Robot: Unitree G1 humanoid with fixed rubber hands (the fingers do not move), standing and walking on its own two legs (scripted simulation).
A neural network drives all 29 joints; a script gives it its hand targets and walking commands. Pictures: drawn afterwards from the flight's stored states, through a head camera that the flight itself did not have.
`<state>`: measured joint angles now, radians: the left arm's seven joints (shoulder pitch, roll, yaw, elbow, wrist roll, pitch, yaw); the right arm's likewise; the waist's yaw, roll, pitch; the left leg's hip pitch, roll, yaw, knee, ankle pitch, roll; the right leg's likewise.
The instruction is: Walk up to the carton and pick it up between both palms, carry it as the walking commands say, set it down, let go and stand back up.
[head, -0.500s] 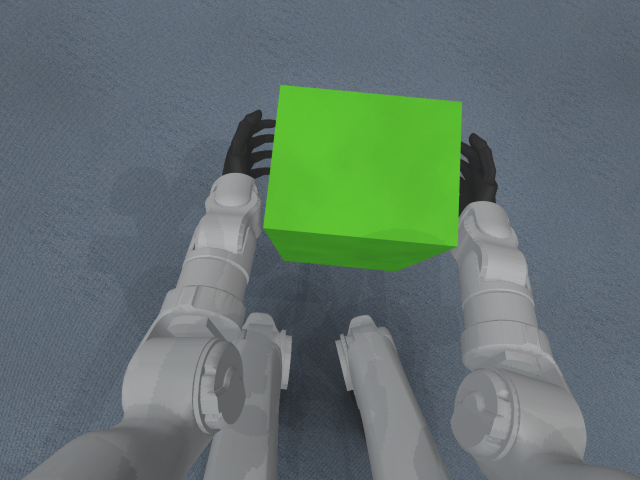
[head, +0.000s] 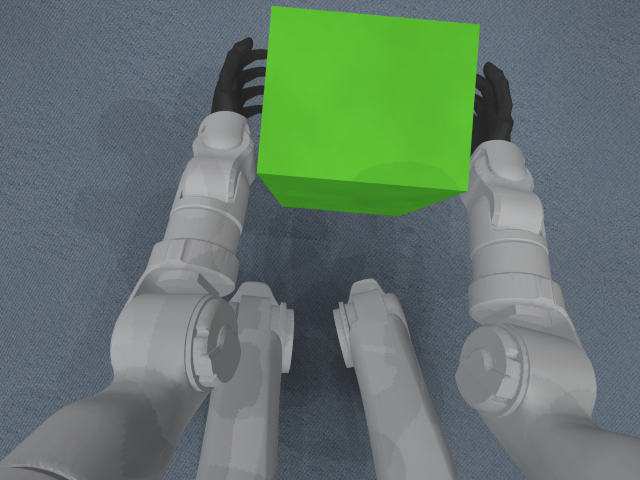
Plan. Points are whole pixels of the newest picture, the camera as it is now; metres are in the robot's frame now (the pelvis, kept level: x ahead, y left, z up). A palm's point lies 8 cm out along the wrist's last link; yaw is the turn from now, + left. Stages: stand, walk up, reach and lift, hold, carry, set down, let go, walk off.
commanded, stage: set down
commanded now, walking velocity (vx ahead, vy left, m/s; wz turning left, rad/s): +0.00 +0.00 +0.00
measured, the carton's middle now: (353, 141) +0.49 -0.05 -0.18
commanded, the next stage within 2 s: none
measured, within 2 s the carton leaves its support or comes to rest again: rests again in 1.88 s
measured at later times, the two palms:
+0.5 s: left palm (248, 119) +0.53 +0.08 -0.20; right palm (462, 143) +0.49 -0.20 -0.19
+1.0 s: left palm (252, 123) +0.53 +0.08 -0.21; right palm (459, 148) +0.48 -0.20 -0.21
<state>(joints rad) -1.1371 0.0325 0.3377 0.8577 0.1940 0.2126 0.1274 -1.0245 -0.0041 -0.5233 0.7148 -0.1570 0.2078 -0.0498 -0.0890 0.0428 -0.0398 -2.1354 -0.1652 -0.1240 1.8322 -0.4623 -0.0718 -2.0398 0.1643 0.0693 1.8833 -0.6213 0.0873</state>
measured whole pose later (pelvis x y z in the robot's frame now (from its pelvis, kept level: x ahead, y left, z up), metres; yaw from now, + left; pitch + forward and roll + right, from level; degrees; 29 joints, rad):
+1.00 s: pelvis -0.01 +0.00 -0.07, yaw -1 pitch +42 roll -2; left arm -1.31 0.13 0.30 0.97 0.11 0.18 0.14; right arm -1.21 -0.07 -0.48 0.79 -0.13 0.22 -0.10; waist -0.08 0.04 0.13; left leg -2.30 -0.15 -0.10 2.06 -0.49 -0.09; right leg -2.23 0.18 0.05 2.11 -0.62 0.09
